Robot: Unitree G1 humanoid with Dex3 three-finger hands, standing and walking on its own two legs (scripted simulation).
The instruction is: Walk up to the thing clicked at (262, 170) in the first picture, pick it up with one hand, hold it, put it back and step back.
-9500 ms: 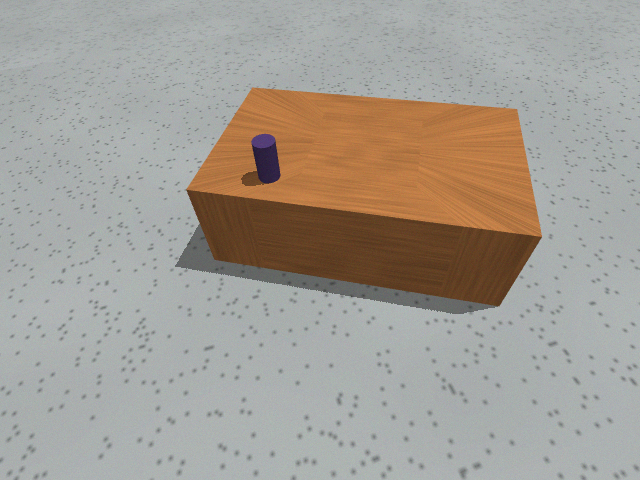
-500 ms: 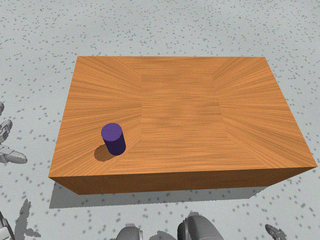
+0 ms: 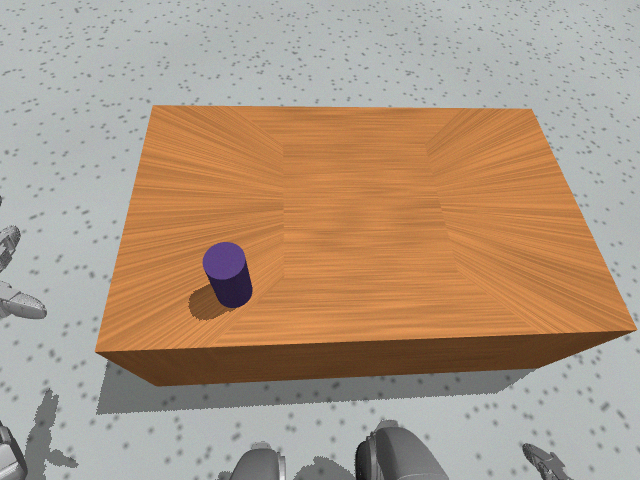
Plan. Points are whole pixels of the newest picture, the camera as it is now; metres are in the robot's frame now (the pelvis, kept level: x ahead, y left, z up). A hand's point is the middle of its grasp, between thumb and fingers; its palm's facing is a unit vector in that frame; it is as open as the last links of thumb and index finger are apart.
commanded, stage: go down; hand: left
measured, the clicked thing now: (229, 276) +0.47 +0.16 -0.25
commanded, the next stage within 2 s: none
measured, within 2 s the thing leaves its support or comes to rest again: neither
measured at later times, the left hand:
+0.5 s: hand (21, 253) +0.39 +0.37 +0.02, palm faces +0.15 -0.99 -0.08, open 17.2 cm
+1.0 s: hand (25, 248) +0.40 +0.37 +0.01, palm faces +0.14 -0.99 -0.05, open 17.1 cm
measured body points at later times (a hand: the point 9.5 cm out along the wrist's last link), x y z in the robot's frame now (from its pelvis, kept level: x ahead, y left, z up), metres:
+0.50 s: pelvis -0.01 +0.00 -0.01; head +0.12 +0.04 +0.42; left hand +0.38 +0.42 +0.03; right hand +0.05 -0.28 -0.10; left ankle -0.02 +0.11 -0.68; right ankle +0.05 -0.15 -0.68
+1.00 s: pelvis +0.00 +0.00 -0.02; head +0.14 +0.05 +0.40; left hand +0.39 +0.42 +0.02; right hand +0.06 -0.27 -0.11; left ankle -0.02 +0.11 -0.68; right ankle +0.05 -0.15 -0.68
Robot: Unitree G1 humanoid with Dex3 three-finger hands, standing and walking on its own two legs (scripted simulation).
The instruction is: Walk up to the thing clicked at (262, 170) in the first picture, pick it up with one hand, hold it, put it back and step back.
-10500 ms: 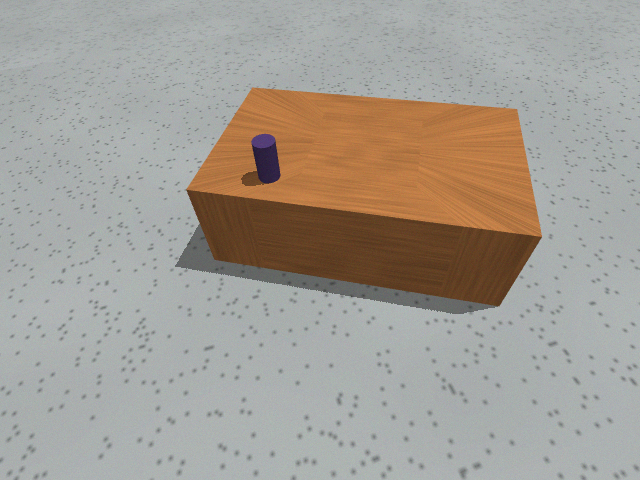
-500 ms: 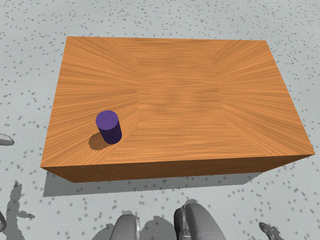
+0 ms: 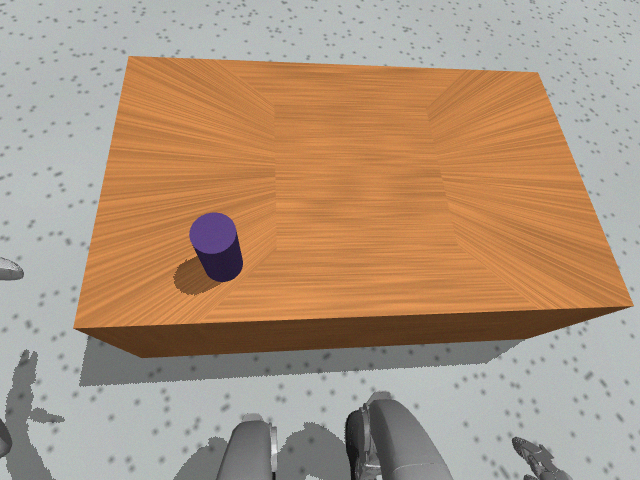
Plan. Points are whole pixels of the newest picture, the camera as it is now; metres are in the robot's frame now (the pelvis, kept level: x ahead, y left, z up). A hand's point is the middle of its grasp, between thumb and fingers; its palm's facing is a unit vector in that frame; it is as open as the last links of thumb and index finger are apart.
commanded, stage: go down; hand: left
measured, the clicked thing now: (218, 249) +0.48 +0.16 -0.23
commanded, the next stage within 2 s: none
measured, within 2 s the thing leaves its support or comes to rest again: neither
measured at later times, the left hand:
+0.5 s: hand out of the picture +0.40 +0.36 +0.03, palm faces +0.14 -0.99 -0.04, open 17.0 cm
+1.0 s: hand out of the picture +0.40 +0.36 +0.04, palm faces +0.13 -0.99 -0.02, open 16.9 cm
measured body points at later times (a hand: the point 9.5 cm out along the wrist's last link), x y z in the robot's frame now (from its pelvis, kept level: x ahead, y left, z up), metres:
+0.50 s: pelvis +0.00 -0.01 -0.01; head +0.15 +0.04 +0.42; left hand +0.39 +0.42 +0.04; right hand +0.07 -0.28 -0.10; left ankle -0.02 +0.10 -0.66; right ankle +0.05 -0.15 -0.66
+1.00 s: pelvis +0.00 -0.01 -0.01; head +0.14 +0.04 +0.42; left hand +0.39 +0.41 +0.04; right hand +0.08 -0.28 -0.10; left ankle -0.02 +0.10 -0.66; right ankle +0.05 -0.15 -0.66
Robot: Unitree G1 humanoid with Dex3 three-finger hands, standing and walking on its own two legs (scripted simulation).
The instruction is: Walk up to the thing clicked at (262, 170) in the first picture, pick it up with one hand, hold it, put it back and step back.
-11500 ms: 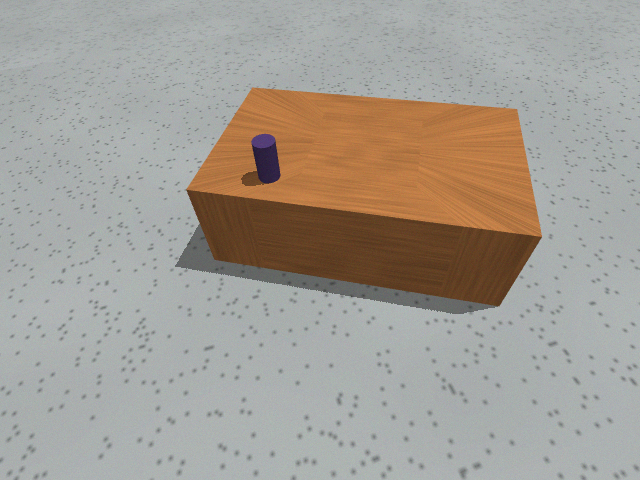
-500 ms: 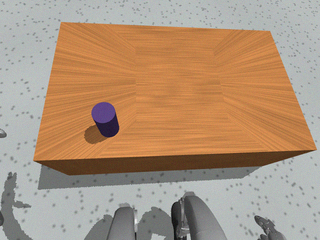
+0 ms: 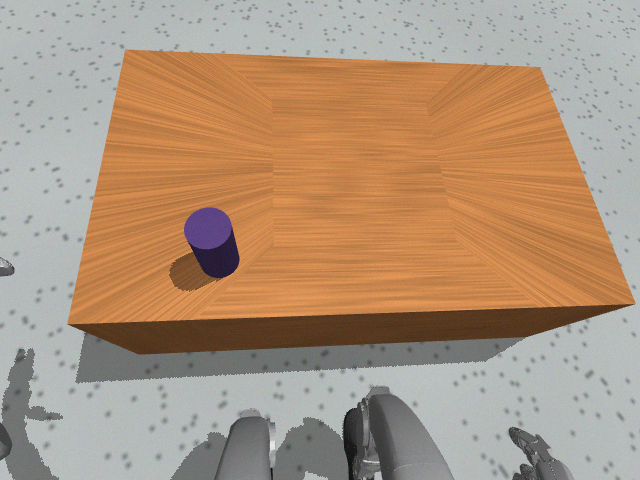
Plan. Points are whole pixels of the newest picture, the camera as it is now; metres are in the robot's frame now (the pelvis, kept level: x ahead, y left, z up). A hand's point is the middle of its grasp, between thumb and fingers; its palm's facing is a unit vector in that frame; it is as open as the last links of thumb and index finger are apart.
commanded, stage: go down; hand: left
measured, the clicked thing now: (214, 245) +0.48 +0.16 -0.22
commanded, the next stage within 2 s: none
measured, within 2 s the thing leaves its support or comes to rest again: neither
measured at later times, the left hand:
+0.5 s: hand out of the picture +0.41 +0.36 +0.05, palm faces +0.12 -0.99 +0.00, open 16.8 cm
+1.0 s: hand out of the picture +0.40 +0.37 +0.06, palm faces +0.12 -0.99 +0.01, open 16.7 cm
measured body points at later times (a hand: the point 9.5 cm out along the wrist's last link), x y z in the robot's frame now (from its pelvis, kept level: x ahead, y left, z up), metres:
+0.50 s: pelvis +0.00 +0.00 +0.00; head +0.14 +0.04 +0.42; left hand +0.39 +0.42 +0.06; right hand +0.08 -0.27 -0.10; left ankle -0.02 +0.11 -0.65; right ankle +0.05 -0.14 -0.65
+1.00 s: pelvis -0.01 +0.00 +0.00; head +0.14 +0.05 +0.42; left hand +0.39 +0.42 +0.06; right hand +0.08 -0.28 -0.10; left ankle -0.02 +0.11 -0.65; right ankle +0.05 -0.14 -0.65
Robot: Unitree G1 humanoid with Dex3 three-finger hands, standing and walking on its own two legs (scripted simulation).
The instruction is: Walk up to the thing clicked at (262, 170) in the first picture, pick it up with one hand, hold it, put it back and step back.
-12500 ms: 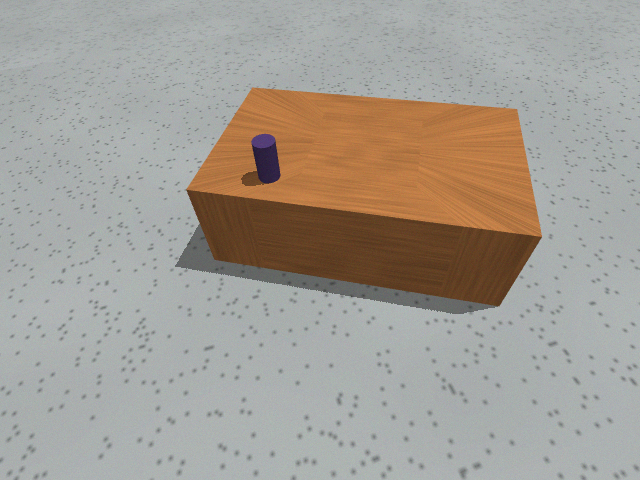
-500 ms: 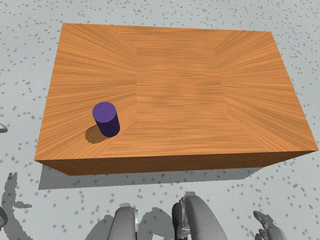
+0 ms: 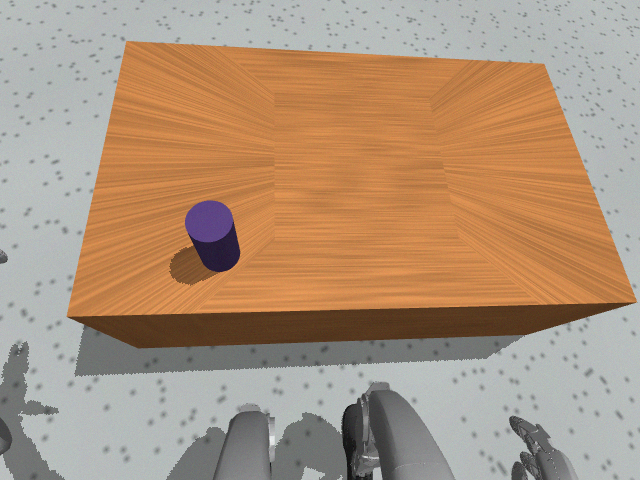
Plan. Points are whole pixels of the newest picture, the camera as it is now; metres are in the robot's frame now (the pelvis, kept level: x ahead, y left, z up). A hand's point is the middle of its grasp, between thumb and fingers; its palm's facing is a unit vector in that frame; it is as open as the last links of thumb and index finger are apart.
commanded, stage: go down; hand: left
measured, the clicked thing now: (215, 238) +0.49 +0.16 -0.22
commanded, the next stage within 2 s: approach in 1.10 s
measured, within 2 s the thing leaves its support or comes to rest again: neither
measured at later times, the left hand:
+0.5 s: hand out of the picture +0.41 +0.37 +0.07, palm faces +0.11 -0.99 +0.03, open 16.5 cm
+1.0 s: hand out of the picture +0.41 +0.37 +0.06, palm faces +0.12 -0.99 +0.01, open 16.7 cm
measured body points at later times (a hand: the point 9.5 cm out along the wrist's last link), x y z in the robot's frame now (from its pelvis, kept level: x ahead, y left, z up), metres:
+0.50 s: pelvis +0.01 +0.00 +0.00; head +0.15 +0.05 +0.43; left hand +0.40 +0.42 +0.07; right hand +0.09 -0.27 -0.09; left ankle -0.01 +0.11 -0.64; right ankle +0.06 -0.14 -0.64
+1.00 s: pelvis +0.00 +0.00 +0.00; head +0.15 +0.04 +0.42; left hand +0.40 +0.42 +0.07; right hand +0.07 -0.28 -0.10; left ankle -0.01 +0.11 -0.64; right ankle +0.06 -0.14 -0.64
